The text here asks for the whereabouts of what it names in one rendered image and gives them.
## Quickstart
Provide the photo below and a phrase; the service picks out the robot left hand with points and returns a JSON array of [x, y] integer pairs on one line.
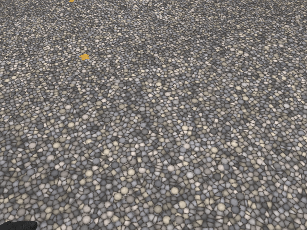
[[19, 225]]

